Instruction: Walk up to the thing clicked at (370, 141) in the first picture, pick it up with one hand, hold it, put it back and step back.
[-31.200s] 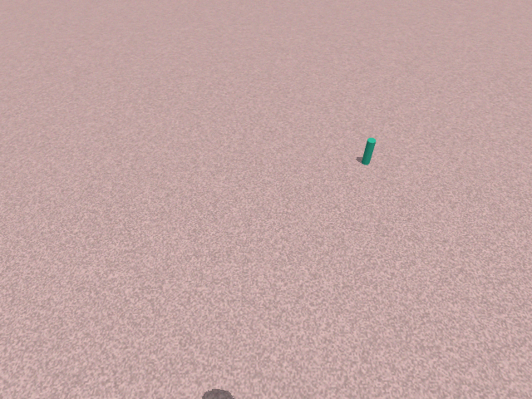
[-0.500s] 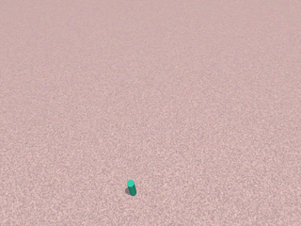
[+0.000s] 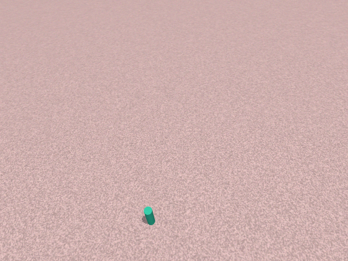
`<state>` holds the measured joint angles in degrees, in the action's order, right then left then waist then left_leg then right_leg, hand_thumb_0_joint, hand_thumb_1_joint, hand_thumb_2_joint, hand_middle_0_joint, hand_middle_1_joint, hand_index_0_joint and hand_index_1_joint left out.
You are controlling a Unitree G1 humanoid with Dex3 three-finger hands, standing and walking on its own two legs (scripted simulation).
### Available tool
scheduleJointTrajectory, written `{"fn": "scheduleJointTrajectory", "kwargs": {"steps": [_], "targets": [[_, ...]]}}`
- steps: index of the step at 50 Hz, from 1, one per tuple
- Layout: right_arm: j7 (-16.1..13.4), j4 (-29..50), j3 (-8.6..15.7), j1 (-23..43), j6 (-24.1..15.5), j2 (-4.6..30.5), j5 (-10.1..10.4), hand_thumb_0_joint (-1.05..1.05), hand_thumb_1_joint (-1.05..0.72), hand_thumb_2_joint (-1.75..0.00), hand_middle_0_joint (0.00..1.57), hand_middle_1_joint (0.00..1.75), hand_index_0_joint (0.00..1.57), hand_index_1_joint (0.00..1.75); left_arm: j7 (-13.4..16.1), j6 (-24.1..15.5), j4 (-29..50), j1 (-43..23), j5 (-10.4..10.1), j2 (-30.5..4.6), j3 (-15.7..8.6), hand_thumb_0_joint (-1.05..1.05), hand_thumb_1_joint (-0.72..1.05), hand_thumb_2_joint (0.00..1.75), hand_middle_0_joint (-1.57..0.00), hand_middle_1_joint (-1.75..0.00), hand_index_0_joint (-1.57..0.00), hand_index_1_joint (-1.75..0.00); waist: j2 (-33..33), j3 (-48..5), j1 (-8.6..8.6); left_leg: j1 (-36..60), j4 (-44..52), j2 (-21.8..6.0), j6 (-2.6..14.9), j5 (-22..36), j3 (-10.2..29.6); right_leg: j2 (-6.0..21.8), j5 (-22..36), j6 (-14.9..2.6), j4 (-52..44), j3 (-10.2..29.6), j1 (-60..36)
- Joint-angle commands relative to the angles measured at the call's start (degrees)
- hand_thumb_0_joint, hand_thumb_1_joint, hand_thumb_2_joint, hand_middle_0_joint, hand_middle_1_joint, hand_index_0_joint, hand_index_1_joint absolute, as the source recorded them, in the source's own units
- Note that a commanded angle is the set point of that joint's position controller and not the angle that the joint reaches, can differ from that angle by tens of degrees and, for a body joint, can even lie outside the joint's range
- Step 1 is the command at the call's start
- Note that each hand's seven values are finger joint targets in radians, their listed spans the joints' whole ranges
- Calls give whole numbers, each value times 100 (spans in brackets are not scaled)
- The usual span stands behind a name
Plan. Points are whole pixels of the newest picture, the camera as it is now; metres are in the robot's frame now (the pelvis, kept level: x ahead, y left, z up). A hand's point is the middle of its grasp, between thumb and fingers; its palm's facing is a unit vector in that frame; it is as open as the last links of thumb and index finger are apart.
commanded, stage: stand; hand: left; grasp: from the side
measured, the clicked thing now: (149, 216) +0.48 +0.20 -0.70
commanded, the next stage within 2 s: step back in 0.88 s
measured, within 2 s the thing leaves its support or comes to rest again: neither
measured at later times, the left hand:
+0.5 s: hand out of the picture +0.09 +0.25 -0.16, palm faces -0.02 -0.94 -0.34, open 7.4 cm
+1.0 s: hand out of the picture +0.11 +0.26 -0.16, palm faces +0.02 -0.93 -0.36, open 7.4 cm
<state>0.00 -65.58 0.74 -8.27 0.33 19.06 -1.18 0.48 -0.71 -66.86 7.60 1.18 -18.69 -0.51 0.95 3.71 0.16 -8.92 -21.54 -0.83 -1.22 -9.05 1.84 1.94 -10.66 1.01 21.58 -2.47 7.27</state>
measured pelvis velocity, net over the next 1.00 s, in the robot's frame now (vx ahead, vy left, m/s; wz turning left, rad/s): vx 0.02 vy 0.00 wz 0.00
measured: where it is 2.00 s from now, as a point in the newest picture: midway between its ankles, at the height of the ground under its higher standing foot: outside the picture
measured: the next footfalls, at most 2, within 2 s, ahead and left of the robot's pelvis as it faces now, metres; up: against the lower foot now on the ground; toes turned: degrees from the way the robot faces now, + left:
right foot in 1.56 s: -0.06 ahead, -0.09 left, +0.00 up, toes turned -1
left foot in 1.88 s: -0.12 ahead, +0.16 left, +0.00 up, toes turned -3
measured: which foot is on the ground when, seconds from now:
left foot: down 0.00-1.00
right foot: down 0.00-1.00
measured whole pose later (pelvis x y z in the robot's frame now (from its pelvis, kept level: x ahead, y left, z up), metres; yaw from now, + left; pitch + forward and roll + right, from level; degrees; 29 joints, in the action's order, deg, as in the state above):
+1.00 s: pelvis +0.02 +0.00 +0.00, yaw +0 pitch -2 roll -1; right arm 0.4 -61.0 1.9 -3.4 1.5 21.0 0.0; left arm 0.4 0.1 -61.5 4.7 -0.2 -19.5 -3.3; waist 1.2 6.9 -0.6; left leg -13.7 -29.5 -1.0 0.2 -12.9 2.1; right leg 1.7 -13.7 0.6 25.0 -2.8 9.7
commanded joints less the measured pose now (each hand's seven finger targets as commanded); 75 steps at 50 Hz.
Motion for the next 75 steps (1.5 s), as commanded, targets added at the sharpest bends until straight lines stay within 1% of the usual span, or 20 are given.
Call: {"fn": "scheduleJointTrajectory", "kwargs": {"steps": [1,13,20,43,44,48,50,52,54,55,56,57,58,59,60,62,63,66,70,75], "targets": [[-74,308,190,256,-126,1109,12,0,-90,-90,20,30,20,30,79,-103,299,-194,7,-1213,-202,0,90,90,-20,-30,-20,-30,-52,-240,35,-85,454,-538,230,-113,468,565,-220,-165,-617,597,35],[-81,266,169,294,-154,1147,22,0,-90,-90,20,30,20,30,54,-103,303,-257,-14,-1206,-220,0,90,90,-20,-30,-20,-30,-4,-291,17,-27,544,-550,209,17,445,547,128,-146,-578,543,-68],[-99,266,160,322,-200,1150,30,0,-90,-90,20,30,20,30,56,-105,334,-280,-38,-1181,-224,0,90,90,-20,-30,-20,-30,-88,-580,11,296,447,-622,208,954,387,593,868,-137,-461,514,-257],[-96,304,154,471,-176,1186,52,0,-90,-90,20,30,20,30,63,-121,417,-355,-45,-1228,-246,0,90,90,-20,-30,-20,-30,-118,-639,-4,409,419,-641,197,1296,345,628,1333,-123,-534,462,-426],[-50,502,281,663,-60,1440,90,0,-90,-90,20,30,20,30,79,-66,527,-289,-170,-1644,-545,0,90,90,-20,-30,-20,-30,-205,-27,-1,-123,-241,-484,364,1907,316,562,2063,-218,-76,511,-66],[-27,822,368,331,78,1275,149,0,-90,-90,20,30,20,30,109,15,996,-293,-154,-1664,-653,0,90,90,-20,-30,-20,-30,-480,-730,-85,-193,-1410,-112,382,1385,3,1060,2497,-855,132,894,-41],[-5,960,424,228,169,1225,142,0,-90,-90,20,30,20,30,115,61,1274,-562,-86,-1716,-675,0,90,90,-20,-30,-20,-30,-814,-718,-134,-419,-2287,266,359,-306,-69,1532,2339,-1268,35,1241,315],[37,1122,469,-54,242,1249,107,0,-90,-90,20,30,20,30,122,100,1573,-811,31,-1770,-696,0,90,90,-20,-30,-20,-30,-1196,-627,-196,-635,-2953,276,475,-1941,146,1890,2156,-1528,195,1392,726],[56,1188,498,-276,235,1234,122,0,-90,-90,20,30,20,30,134,113,1729,-1002,46,-1724,-654,0,90,90,-20,-30,-20,-30,-1214,-489,-297,-686,-2470,159,509,-1680,182,1676,2151,-1334,605,1159,796],[55,1187,511,-411,187,1235,108,0,-90,-90,20,30,20,30,134,135,1788,-1024,19,-1658,-630,0,90,90,-20,-30,-20,-30,-1134,-528,-333,-653,-1674,97,489,-909,74,1417,1968,-1053,987,934,645],[33,1219,546,-391,128,1332,51,0,-90,-90,20,30,20,30,118,186,1822,-905,-27,-1525,-602,0,90,90,-20,-30,-20,-30,-504,-472,-281,-693,-694,-155,464,916,220,923,1387,-709,1557,555,564],[10,1298,632,-266,82,1657,-66,0,-90,-90,20,30,20,30,111,248,1872,-797,-117,-1259,-567,0,90,90,-20,-30,-20,-30,553,-486,-178,-469,-309,-883,680,2418,1331,28,313,-370,2569,234,1009],[5,1394,701,-315,30,1988,-119,0,-90,-90,20,30,20,30,141,311,1921,-612,-124,-1045,-538,0,90,90,-20,-30,-20,-30,1021,-508,-139,20,-94,-1459,1009,3422,2214,-707,-2444,-310,3235,695,1827],[-6,1486,738,-279,7,2172,-50,0,-90,-90,20,30,20,30,193,335,1882,-451,-104,-1154,-563,0,90,90,-20,-30,-20,-30,968,-808,-207,72,-212,-1809,1433,3626,2479,-777,-2859,-312,3994,1233,1775],[-35,1575,734,-141,5,2109,-54,0,-90,-90,20,30,20,30,238,339,1869,-497,-81,-1198,-559,0,90,90,-20,-30,-20,-30,888,-894,-227,93,-218,-1813,1427,3486,2537,-796,-2831,-321,4365,1509,1898],[-134,1721,647,319,9,1692,-75,0,-90,-90,20,30,20,30,243,346,1786,-206,-136,-1279,-555,0,90,90,-20,-30,-20,-30,662,-886,65,355,-545,-1313,1275,3156,1532,-703,-2146,-309,4811,1511,2162],[-170,1788,618,267,4,1606,-70,0,-90,-90,20,30,20,30,230,337,1770,-47,-144,-1316,-573,0,90,90,-20,-30,-20,-30,766,-903,114,475,-621,-1310,1354,3083,1461,-654,-1974,-245,4834,1419,2181],[-198,1883,620,-38,4,1458,-49,0,-90,-90,20,30,20,30,190,294,1901,-59,-67,-1360,-613,0,90,90,-20,-30,-20,-30,482,-770,-93,640,-659,-1293,1510,2974,1359,-639,-1974,-30,4605,1224,2156],[-202,1965,652,-336,5,1558,-31,0,-90,-90,20,30,20,30,147,225,2102,-172,-59,-1302,-645,0,90,90,-20,-30,-20,-30,537,-720,-326,844,-773,-1367,1636,2967,1311,-518,-1992,33,3532,1016,2026],[-157,2135,616,53,85,1656,9,0,-90,-90,20,30,20,30,67,172,1964,390,-12,-1225,-689,0,90,90,-20,-30,-20,-30,665,-983,-112,150,-945,-1209,1331,1566,1135,-316,-1183,-151,1479,477,890]]}}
